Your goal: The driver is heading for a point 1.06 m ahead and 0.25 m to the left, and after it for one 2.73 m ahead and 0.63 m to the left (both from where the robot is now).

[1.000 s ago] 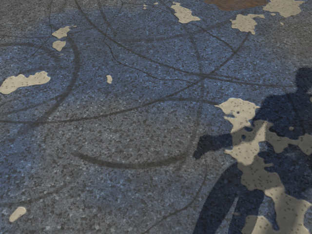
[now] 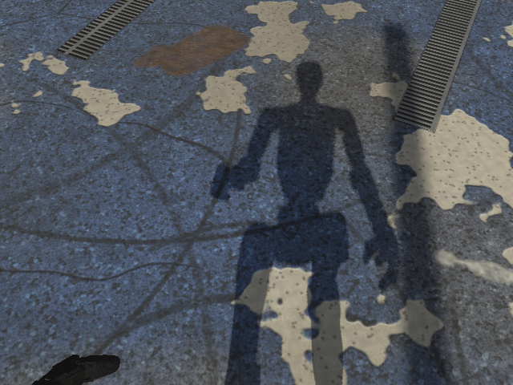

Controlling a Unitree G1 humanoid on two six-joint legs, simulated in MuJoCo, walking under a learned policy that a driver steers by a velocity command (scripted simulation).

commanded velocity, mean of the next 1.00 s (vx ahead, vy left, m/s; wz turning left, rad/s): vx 0.50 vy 0.00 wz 0.42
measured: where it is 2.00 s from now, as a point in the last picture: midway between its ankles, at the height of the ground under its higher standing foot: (137, 222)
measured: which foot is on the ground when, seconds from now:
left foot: down 0.00-0.10, up 0.12-0.58, down 0.60-1.00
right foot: up 0.00-0.08, down 0.10-0.62, up 0.64-1.00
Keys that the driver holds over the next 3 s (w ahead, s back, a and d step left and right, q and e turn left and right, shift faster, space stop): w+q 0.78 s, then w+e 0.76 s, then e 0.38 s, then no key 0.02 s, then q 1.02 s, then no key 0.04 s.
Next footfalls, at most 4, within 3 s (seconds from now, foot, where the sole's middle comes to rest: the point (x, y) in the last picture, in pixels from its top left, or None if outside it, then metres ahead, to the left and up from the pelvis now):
0.10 right None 0.22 -0.14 -0.78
0.60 left None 0.43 0.18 -0.78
1.16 right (184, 272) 0.81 0.14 -0.78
1.62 left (94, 221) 1.02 0.41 -0.78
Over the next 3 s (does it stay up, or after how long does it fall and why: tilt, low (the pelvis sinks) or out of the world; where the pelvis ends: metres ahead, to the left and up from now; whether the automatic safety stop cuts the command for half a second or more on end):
stays up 1.01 0.28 -0.01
